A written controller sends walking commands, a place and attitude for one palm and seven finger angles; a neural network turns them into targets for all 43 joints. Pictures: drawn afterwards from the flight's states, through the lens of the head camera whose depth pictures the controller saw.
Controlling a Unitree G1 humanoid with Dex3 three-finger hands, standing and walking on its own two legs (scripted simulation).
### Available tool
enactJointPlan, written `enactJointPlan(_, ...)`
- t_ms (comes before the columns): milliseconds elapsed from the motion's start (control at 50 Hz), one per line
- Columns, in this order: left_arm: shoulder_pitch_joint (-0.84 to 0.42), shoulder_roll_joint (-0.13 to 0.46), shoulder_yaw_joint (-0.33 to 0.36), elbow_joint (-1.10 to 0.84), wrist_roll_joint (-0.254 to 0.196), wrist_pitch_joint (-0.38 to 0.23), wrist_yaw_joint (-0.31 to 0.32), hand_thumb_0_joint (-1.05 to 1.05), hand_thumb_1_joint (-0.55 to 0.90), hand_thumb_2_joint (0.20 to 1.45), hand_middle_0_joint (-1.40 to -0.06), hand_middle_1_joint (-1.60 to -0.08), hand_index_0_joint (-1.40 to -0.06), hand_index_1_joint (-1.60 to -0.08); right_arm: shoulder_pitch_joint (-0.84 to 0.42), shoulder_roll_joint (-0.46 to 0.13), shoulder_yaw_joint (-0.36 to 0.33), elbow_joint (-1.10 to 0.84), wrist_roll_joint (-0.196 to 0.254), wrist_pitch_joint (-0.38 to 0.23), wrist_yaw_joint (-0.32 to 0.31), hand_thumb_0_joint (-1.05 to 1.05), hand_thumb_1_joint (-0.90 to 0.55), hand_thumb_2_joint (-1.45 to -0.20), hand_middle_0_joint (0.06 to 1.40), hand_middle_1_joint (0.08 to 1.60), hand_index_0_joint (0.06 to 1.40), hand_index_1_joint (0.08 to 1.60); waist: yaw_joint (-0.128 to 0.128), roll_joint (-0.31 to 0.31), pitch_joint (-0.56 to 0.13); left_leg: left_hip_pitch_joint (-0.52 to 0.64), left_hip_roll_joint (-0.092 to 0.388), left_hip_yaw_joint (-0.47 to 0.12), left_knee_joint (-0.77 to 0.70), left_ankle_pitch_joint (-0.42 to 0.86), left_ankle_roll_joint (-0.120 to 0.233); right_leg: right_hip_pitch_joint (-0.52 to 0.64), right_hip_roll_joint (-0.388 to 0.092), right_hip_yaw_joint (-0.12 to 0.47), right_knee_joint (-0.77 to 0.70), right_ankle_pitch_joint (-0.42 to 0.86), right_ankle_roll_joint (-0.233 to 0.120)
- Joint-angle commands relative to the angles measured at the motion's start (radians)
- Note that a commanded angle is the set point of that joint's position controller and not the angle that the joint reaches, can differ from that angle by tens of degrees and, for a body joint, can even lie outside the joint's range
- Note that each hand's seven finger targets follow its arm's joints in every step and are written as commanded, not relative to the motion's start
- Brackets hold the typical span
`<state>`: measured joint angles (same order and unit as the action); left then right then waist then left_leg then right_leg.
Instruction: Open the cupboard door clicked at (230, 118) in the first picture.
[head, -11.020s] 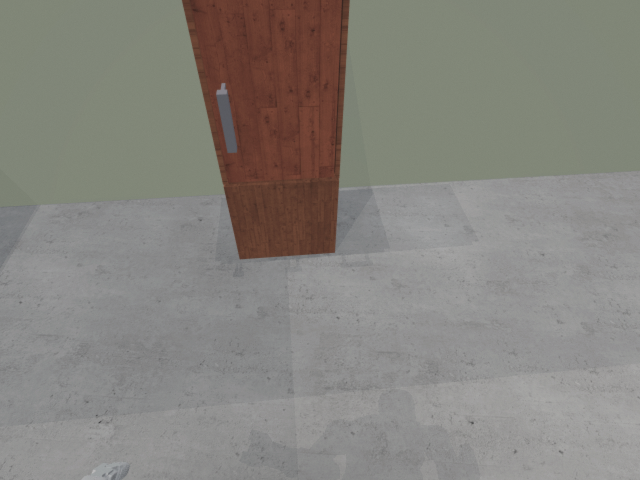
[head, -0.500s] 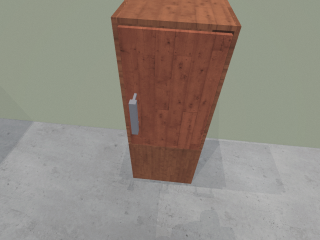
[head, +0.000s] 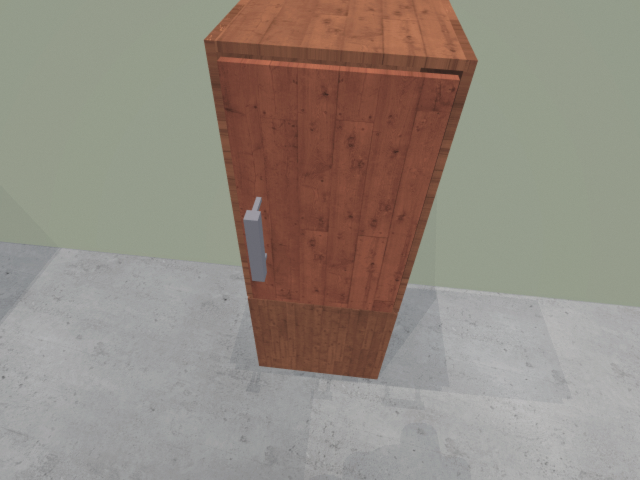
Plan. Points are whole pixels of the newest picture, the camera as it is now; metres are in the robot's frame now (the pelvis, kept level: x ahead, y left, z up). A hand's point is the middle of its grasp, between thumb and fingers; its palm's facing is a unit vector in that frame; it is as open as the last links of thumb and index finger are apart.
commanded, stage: come to a stop and stand still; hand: left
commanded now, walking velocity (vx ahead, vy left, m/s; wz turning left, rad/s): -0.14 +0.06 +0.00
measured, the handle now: (258, 240) +0.58 +0.16 -0.09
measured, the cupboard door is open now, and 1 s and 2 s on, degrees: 0 0 0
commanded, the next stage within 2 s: look again from close up in 0.76 s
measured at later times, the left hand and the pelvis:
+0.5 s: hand out of the picture +0.02 +0.20 -0.17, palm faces +0.02 -0.97 -0.25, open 7.4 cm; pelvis -0.01 +0.01 +0.00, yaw +0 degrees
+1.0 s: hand out of the picture +0.00 +0.18 -0.17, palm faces -0.01 -0.98 -0.18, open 7.4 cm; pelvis +0.00 +0.01 +0.00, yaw +0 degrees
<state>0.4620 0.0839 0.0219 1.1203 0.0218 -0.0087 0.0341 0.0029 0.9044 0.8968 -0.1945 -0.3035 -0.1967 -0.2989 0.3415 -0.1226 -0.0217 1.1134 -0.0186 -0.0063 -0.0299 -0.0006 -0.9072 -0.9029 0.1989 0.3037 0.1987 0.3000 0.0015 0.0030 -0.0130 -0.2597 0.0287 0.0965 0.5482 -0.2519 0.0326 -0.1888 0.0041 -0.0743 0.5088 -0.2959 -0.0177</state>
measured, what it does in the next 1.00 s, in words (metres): stands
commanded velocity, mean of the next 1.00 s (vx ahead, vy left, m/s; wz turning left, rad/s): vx -0.03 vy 0.00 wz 0.00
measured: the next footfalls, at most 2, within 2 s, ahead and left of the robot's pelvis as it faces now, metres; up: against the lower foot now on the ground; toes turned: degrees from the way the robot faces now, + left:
none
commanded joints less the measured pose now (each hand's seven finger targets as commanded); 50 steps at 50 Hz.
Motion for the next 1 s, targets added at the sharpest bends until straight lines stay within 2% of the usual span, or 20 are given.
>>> enactJointPlan(0,0.035,0.077,-0.008,-0.023,-0.006,-0.023,0.012,0.000,0.900,0.900,-0.200,-0.300,-0.200,-0.300,0.052,-0.050,0.008,-0.005,0.017,-0.027,-0.012,0.000,-0.900,-0.900,0.200,0.300,0.200,0.300,-0.004,0.074,0.126,0.041,0.093,-0.110,-0.171,0.262,0.003,-0.054,-0.107,0.108,-0.148,0.258,-0.009)
enactJointPlan(60,0.041,0.092,-0.009,-0.024,-0.007,-0.016,0.023,0.000,0.900,0.900,-0.200,-0.300,-0.200,-0.300,0.032,-0.062,0.005,-0.014,0.020,-0.023,-0.015,0.000,-0.900,-0.900,0.200,0.300,0.200,0.300,0.009,0.010,0.092,0.061,0.095,-0.109,-0.165,0.357,0.001,0.000,-0.125,0.102,-0.124,0.372,-0.006)
enactJointPlan(100,0.026,0.097,0.000,-0.045,-0.005,-0.010,0.028,0.000,0.900,0.900,-0.200,-0.300,-0.200,-0.300,0.029,-0.071,-0.006,-0.024,0.017,-0.016,-0.015,0.000,-0.900,-0.900,0.200,0.300,0.200,0.300,0.005,-0.006,0.062,0.078,0.095,-0.104,-0.140,0.398,-0.001,0.005,-0.132,0.102,-0.095,0.411,-0.009)
enactJointPlan(180,-0.019,0.115,0.012,-0.084,-0.003,0.001,0.029,0.000,0.900,0.900,-0.200,-0.300,-0.200,-0.300,0.012,-0.088,-0.020,-0.047,0.013,-0.002,-0.011,0.000,-0.900,-0.900,0.200,0.300,0.200,0.300,0.003,-0.011,0.019,0.083,0.100,-0.101,-0.112,0.388,-0.001,0.000,-0.133,0.105,-0.060,0.382,-0.013)
enactJointPlan(280,-0.057,0.116,0.012,-0.090,-0.002,0.002,0.022,0.000,0.900,0.900,-0.200,-0.300,-0.200,-0.300,-0.010,-0.086,-0.020,-0.053,0.011,-0.002,-0.007,0.000,-0.900,-0.900,0.200,0.300,0.200,0.300,0.002,-0.001,0.014,0.060,0.098,-0.110,-0.140,0.270,0.003,0.004,-0.125,0.114,-0.079,0.287,-0.014)
enactJointPlan(300,-0.032,0.173,0.005,-0.079,0.006,-0.007,0.052,0.000,0.900,0.900,-0.200,-0.300,-0.200,-0.300,-0.089,-0.146,-0.016,-0.130,0.023,-0.016,-0.002,0.000,-0.900,-0.900,0.200,0.300,0.200,0.300,0.017,-0.037,0.018,0.060,0.122,-0.095,0.037,0.375,-0.012,-0.039,-0.155,0.145,-0.087,0.517,-0.008)
enactJointPlan(320,-0.100,0.201,0.006,-0.138,-0.003,-0.017,0.042,0.000,0.900,0.900,-0.200,-0.300,-0.200,-0.300,-0.026,-0.110,-0.013,-0.147,0.013,-0.004,0.011,0.000,-0.900,-0.900,0.200,0.300,0.200,0.300,-0.029,-0.045,-0.037,0.015,0.061,-0.088,-0.003,0.008,-0.016,-0.030,-0.187,0.176,-0.109,0.157,-0.044)
enactJointPlan(340,-0.141,0.196,0.003,-0.160,-0.003,-0.018,0.033,0.000,0.900,0.900,-0.200,-0.300,-0.200,-0.300,-0.019,-0.110,-0.010,-0.148,0.005,0.000,0.016,0.000,-0.900,-0.900,0.200,0.300,0.200,0.300,-0.037,-0.015,-0.005,0.010,0.047,-0.089,-0.025,-0.049,-0.014,-0.097,-0.172,0.178,-0.109,-0.035,-0.065)
enactJointPlan(360,-0.153,0.193,0.004,-0.170,-0.001,-0.020,0.026,0.000,0.900,0.900,-0.200,-0.300,-0.200,-0.300,-0.009,-0.106,-0.007,-0.154,-0.004,-0.004,0.021,0.000,-0.900,-0.900,0.200,0.300,0.200,0.300,-0.035,0.072,0.013,0.008,0.053,-0.105,-0.054,-0.015,-0.005,-0.119,-0.148,0.145,-0.084,-0.067,-0.063)
enactJointPlan(380,-0.143,0.189,0.000,-0.168,-0.003,-0.018,0.021,0.000,0.900,0.900,-0.200,-0.300,-0.200,-0.300,-0.019,-0.108,-0.005,-0.159,-0.003,-0.009,0.021,0.000,-0.900,-0.900,0.200,0.300,0.200,0.300,-0.026,0.112,0.036,-0.012,0.074,-0.141,-0.097,0.024,0.011,-0.120,-0.117,0.123,-0.059,-0.049,-0.053)
enactJointPlan(400,-0.133,0.184,-0.004,-0.163,-0.004,-0.016,0.018,0.000,0.900,0.900,-0.200,-0.300,-0.200,-0.300,-0.026,-0.118,-0.003,-0.169,-0.001,-0.011,0.019,0.000,-0.900,-0.900,0.200,0.300,0.200,0.300,-0.014,0.093,0.051,-0.037,0.088,-0.165,-0.125,0.018,0.024,-0.100,-0.094,0.105,-0.051,-0.040,-0.042)
enactJointPlan(440,-0.132,0.175,-0.011,-0.156,-0.003,-0.009,0.012,0.000,0.900,0.900,-0.200,-0.300,-0.200,-0.300,-0.037,-0.139,-0.003,-0.180,0.001,-0.010,0.017,0.000,-0.900,-0.900,0.200,0.300,0.200,0.300,-0.007,0.010,0.092,-0.081,0.089,-0.175,-0.171,-0.090,0.030,-0.095,-0.083,0.097,-0.064,-0.078,-0.035)
enactJointPlan(460,-0.133,0.176,-0.012,-0.159,0.000,-0.009,0.009,0.000,0.900,0.900,-0.200,-0.300,-0.200,-0.300,-0.041,-0.139,-0.002,-0.183,-0.001,-0.010,0.018,0.000,-0.900,-0.900,0.200,0.300,0.200,0.300,-0.003,-0.003,0.115,-0.096,0.085,-0.176,-0.185,-0.113,0.031,-0.100,-0.086,0.100,-0.073,-0.083,-0.034)
enactJointPlan(540,-0.138,0.190,-0.015,-0.163,-0.001,-0.008,0.004,0.000,0.900,0.900,-0.200,-0.300,-0.200,-0.300,-0.039,-0.158,-0.001,-0.171,-0.003,-0.011,0.021,0.000,-0.900,-0.900,0.200,0.300,0.200,0.300,-0.006,-0.030,0.124,-0.081,0.077,-0.166,-0.215,-0.163,0.023,-0.124,-0.090,0.120,-0.100,-0.118,-0.029)
enactJointPlan(620,-0.135,0.199,-0.016,-0.161,-0.002,-0.011,0.001,0.000,0.900,0.900,-0.200,-0.300,-0.200,-0.300,-0.042,-0.168,0.004,-0.156,-0.002,-0.019,0.020,0.000,-0.900,-0.900,0.200,0.300,0.200,0.300,-0.002,-0.016,0.101,-0.058,0.082,-0.166,-0.233,-0.136,0.023,-0.104,-0.093,0.120,-0.101,-0.067,-0.027)
enactJointPlan(680,-0.134,0.204,-0.017,-0.152,-0.002,-0.016,0.000,0.000,0.900,0.900,-0.200,-0.300,-0.200,-0.300,-0.044,-0.167,0.007,-0.141,0.001,-0.026,0.019,0.000,-0.900,-0.900,0.200,0.300,0.200,0.300,0.000,-0.010,0.072,-0.028,0.080,-0.148,-0.221,-0.066,0.022,-0.078,-0.101,0.123,-0.107,-0.010,-0.026)
enactJointPlan(720,-0.133,0.205,-0.019,-0.143,-0.004,-0.019,-0.001,0.000,0.900,0.900,-0.200,-0.300,-0.200,-0.300,-0.042,-0.166,0.009,-0.130,0.003,-0.028,0.018,0.000,-0.900,-0.900,0.200,0.300,0.200,0.300,-0.002,-0.032,0.056,0.001,0.077,-0.134,-0.204,-0.017,0.017,-0.075,-0.109,0.130,-0.118,0.009,-0.025)
enactJointPlan(740,-0.131,0.203,-0.021,-0.137,-0.005,-0.020,-0.001,0.000,0.900,0.900,-0.200,-0.300,-0.200,-0.300,-0.043,-0.163,0.010,-0.124,0.003,-0.029,0.018,0.000,-0.900,-0.900,0.200,0.300,0.200,0.300,-0.003,-0.018,0.051,0.016,0.077,-0.130,-0.200,0.003,0.017,-0.078,-0.111,0.134,-0.121,0.022,-0.026)
enactJointPlan(780,-0.133,0.206,-0.020,-0.126,-0.005,-0.022,0.000,0.000,0.900,0.900,-0.200,-0.300,-0.200,-0.300,-0.046,-0.159,0.011,-0.107,0.006,-0.032,0.016,0.000,-0.900,-0.900,0.200,0.300,0.200,0.300,-0.002,-0.014,0.050,0.026,0.080,-0.124,-0.192,0.052,0.016,-0.064,-0.112,0.131,-0.121,0.062,-0.024)
enactJointPlan(980,-0.118,0.195,-0.022,-0.069,-0.005,-0.020,0.000,0.000,0.900,0.900,-0.200,-0.300,-0.200,-0.300,-0.047,-0.152,0.013,-0.053,0.009,-0.035,0.008,0.000,-0.900,-0.900,0.200,0.300,0.200,0.300,0.001,0.011,0.054,0.049,0.089,-0.122,-0.197,0.092,0.016,-0.043,-0.111,0.119,-0.129,0.097,-0.020)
